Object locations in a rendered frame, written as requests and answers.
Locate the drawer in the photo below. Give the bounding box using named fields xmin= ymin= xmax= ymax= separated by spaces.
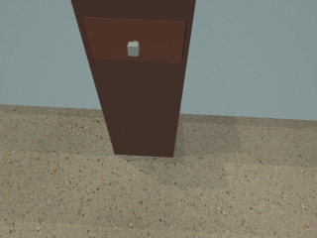
xmin=82 ymin=17 xmax=186 ymax=62

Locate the cabinet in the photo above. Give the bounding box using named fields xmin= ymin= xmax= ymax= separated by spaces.
xmin=70 ymin=0 xmax=196 ymax=158

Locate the handle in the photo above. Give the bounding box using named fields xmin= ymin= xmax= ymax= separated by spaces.
xmin=127 ymin=41 xmax=140 ymax=57

